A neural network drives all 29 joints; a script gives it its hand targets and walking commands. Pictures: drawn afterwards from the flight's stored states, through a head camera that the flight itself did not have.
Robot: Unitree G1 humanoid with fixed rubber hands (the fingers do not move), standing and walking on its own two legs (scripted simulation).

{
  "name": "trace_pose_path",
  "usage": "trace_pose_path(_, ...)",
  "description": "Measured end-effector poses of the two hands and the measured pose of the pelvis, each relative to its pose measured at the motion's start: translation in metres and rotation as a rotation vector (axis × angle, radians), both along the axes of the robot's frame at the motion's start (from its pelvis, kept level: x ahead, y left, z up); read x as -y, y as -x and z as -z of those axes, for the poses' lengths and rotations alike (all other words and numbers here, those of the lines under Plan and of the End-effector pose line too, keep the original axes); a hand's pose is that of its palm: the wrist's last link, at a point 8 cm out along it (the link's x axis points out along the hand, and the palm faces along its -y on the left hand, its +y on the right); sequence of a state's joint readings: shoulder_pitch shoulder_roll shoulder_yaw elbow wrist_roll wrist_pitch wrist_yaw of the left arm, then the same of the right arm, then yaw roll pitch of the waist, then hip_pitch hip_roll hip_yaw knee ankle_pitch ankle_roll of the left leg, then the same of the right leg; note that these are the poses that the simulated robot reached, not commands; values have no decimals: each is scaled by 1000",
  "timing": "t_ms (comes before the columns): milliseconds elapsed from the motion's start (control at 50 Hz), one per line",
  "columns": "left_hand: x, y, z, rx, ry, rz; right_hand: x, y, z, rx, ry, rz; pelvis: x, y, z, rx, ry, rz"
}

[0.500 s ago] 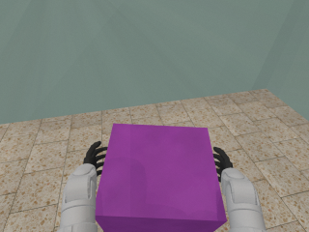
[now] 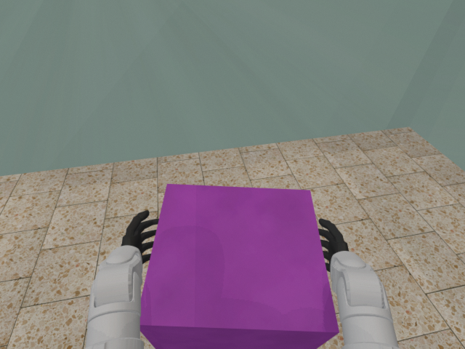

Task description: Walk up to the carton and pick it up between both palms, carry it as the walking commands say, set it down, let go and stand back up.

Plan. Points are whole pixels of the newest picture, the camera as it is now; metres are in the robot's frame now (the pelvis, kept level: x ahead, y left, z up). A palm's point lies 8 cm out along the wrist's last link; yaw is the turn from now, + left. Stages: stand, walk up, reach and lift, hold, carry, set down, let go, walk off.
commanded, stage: reach and lift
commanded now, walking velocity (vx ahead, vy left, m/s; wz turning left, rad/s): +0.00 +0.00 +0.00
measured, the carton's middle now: (234, 274) +0.28 +0.00 -0.03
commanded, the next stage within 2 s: hold in 0.36 s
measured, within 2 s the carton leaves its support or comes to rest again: neither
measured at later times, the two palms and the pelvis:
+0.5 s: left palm (133, 256) +0.28 +0.18 +0.05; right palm (340, 263) +0.27 -0.18 +0.03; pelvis +0.00 +0.00 +0.00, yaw +0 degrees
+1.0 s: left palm (132, 257) +0.27 +0.18 +0.05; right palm (339, 263) +0.27 -0.18 +0.03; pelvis +0.00 +0.00 +0.00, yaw +0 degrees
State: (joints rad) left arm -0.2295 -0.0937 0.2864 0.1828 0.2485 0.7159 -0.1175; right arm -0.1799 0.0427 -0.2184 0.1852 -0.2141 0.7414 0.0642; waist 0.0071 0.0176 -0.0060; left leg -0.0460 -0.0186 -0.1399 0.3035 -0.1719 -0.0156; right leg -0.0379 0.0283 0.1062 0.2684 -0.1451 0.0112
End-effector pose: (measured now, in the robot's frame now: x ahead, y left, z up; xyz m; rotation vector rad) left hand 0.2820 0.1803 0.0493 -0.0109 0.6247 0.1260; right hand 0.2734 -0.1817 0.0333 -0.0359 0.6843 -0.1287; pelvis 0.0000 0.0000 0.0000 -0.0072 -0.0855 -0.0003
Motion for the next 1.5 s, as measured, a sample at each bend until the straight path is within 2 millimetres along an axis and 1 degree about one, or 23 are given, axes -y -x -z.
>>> trace_pose_path(360, 1, 3, 1, 5, 7, -1, 1, 4, 0, 5, 2, 2, -1, -5, -1, -2, -3, 6)
trace_pose_path(660, 2, 6, 0, 4, 0, 2, 2, 7, 1, 4, -1, 3, 0, 2, 0, 5, -3, 5)
trace_pose_path(1020, 1, 7, 1, -1, 4, -3, 1, 8, 1, -1, -1, 1, 0, 3, 0, 11, -2, 1)
trace_pose_path(1220, 2, 4, -1, 8, 4, 2, 2, 6, -1, 8, -1, 5, 0, 0, 0, 10, -2, 1)
trace_pose_path(1500, 2, 8, 1, 4, 8, -6, 2, 9, 1, 4, -4, 3, 1, -3, 0, 8, -3, 2)
